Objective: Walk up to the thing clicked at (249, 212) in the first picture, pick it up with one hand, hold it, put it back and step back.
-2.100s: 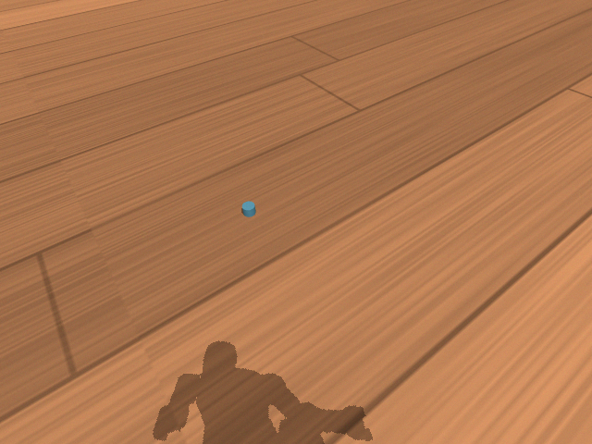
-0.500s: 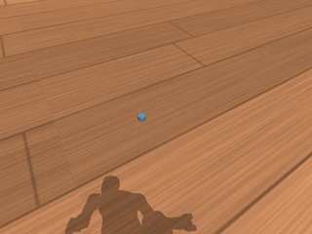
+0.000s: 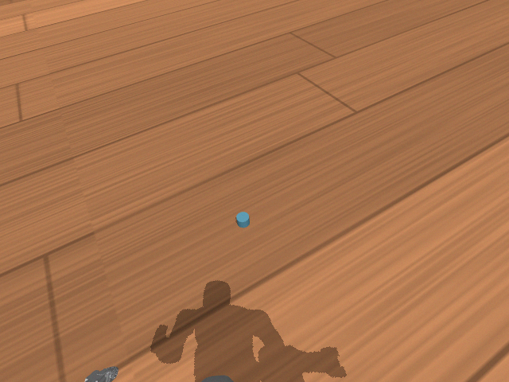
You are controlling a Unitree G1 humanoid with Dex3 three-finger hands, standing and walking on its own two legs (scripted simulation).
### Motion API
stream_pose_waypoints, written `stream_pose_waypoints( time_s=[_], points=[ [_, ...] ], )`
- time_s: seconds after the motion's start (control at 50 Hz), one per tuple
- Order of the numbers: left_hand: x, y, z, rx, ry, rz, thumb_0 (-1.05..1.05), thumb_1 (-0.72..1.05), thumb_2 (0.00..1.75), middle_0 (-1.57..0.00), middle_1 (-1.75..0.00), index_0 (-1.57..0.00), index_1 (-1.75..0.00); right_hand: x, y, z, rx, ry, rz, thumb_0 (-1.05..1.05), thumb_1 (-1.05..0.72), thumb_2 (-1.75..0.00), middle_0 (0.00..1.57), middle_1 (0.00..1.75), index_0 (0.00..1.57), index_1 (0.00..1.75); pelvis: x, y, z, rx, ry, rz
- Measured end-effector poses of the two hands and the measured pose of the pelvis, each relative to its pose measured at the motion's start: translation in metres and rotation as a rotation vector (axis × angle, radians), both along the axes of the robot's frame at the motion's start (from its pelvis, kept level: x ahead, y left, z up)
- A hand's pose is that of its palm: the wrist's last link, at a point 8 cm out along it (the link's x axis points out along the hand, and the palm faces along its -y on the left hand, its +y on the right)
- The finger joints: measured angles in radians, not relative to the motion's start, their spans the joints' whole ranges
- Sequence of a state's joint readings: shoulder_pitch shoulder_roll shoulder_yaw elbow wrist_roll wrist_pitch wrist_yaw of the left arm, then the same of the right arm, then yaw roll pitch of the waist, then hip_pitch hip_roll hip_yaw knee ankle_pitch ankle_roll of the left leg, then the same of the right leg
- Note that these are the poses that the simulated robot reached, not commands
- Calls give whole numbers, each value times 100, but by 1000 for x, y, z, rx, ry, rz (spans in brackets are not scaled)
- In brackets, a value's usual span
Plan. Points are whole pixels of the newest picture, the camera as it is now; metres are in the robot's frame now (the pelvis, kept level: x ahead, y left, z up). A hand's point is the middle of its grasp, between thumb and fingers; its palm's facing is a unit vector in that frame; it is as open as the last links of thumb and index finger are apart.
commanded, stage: walk up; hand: left
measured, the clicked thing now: (243, 219) +0.95 +0.14 -0.75
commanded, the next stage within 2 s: none
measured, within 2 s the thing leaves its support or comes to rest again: neither
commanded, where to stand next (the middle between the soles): +0.58 -0.02 m, yaw +0 degrees
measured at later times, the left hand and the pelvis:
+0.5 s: hand (129, 319) +0.28 +0.29 -0.14, palm faces -0.10 -0.94 -0.33, open 7.4 cm; pelvis +0.20 +0.02 +0.00, yaw -1 degrees
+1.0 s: hand (152, 260) +0.41 +0.27 -0.14, palm faces -0.03 -0.93 -0.37, open 7.4 cm; pelvis +0.38 -0.01 -0.01, yaw +0 degrees
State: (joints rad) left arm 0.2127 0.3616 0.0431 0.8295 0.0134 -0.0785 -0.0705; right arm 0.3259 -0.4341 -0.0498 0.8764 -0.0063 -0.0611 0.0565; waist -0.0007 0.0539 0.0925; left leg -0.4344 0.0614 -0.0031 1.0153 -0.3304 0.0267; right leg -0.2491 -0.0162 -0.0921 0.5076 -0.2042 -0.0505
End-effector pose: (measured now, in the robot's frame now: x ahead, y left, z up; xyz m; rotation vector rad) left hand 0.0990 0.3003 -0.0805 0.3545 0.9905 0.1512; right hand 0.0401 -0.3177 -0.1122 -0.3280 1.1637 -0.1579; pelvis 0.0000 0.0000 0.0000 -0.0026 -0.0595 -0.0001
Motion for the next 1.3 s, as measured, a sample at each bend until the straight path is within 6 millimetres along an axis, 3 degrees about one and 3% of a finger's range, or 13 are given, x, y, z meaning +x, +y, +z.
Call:
stream_pose_waypoints(
  time_s=[0.16, 0.28, 0.38, 0.48, 0.58, 0.66, 0.72, 0.84, 1.0, 1.1, 1.2, 1.3],
  points=[
    [2, 31, -22, -13, 142, 70, 0, 90, 89, -21, -30, -20, -30, 95, 4, 23, -63, -24, 56, 1, -91, -90, 20, 30, 20, 30, 70, 12, -1, -20, 19, 9],
    [41, 55, -49, -9, 232, 80, 1, 91, 90, -20, -30, -20, -30, 157, 18, 28, -118, -112, 47, 1, -91, -89, 20, 30, 21, 30, 125, 31, -15, -2, 22, 0],
    [99, 52, -43, -19, 212, 43, 1, 91, 90, -20, -30, -20, -30, 180, 26, 38, -104, -110, 14, 1, -90, -89, 20, 30, 21, 30, 162, 30, -5, 7, 15, -14],
    [162, 39, -31, -25, 168, 0, 1, 91, 90, -20, -30, -20, -30, 194, 21, 32, -80, -64, -7, 1, -90, -89, 21, 30, 21, 31, 196, 23, 0, 13, 11, -24],
    [227, 19, -20, 3, 111, -36, 0, 91, 90, -20, -30, -20, -30, 214, 0, 12, -48, -26, -40, 1, -90, -89, 21, 30, 21, 31, 235, 5, -7, 25, 9, -29],
    [269, 3, -17, 44, 30, -33, 0, 91, 90, -20, -30, -20, -30, 242, -21, -14, -36, 4, -52, 1, -90, -89, 21, 30, 21, 31, 265, -15, -21, 7, -1, -20],
    [281, -7, -8, 47, 11, -15, 0, 91, 90, -20, -30, -20, -30, 271, -24, -16, -20, 16, -39, 1, -90, -89, 20, 30, 21, 30, 283, -20, -16, 11, -6, -19],
    [286, -9, 1, 45, 69, 19, 0, 91, 89, -21, -30, -20, -30, 328, -23, -2, 2, -11, 6, 1, -91, -89, 20, 30, 20, 30, 319, -22, -2, 2, 11, -15],
    [301, 16, -23, 16, 159, 68, 0, 90, 90, -21, -30, -20, -30, 399, -12, 13, -51, -23, 53, 1, -91, -90, 20, 30, 21, 30, 377, -7, -7, -14, 20, 0],
    [334, 26, -44, 7, 218, 64, 1, 91, 90, -20, -30, -20, -30, 435, -4, 18, -89, -96, 27, 1, -90, -89, 20, 30, 21, 30, 410, 5, -16, 6, 9, -6],
    [382, 20, -40, -10, 191, 32, 1, 91, 90, -20, -30, -20, -30, 448, -2, 30, -91, -88, 5, 1, -90, -89, 21, 30, 21, 30, 438, 1, -6, 11, 2, -14],
    [427, 8, -31, 1, 162, 13, 0, 91, 90, -20, -30, -20, -30, 459, -16, 23, -84, -41, -10, 1, -90, -89, 21, 30, 21, 31, 464, -9, -5, 13, 4, -17]
  ],
)
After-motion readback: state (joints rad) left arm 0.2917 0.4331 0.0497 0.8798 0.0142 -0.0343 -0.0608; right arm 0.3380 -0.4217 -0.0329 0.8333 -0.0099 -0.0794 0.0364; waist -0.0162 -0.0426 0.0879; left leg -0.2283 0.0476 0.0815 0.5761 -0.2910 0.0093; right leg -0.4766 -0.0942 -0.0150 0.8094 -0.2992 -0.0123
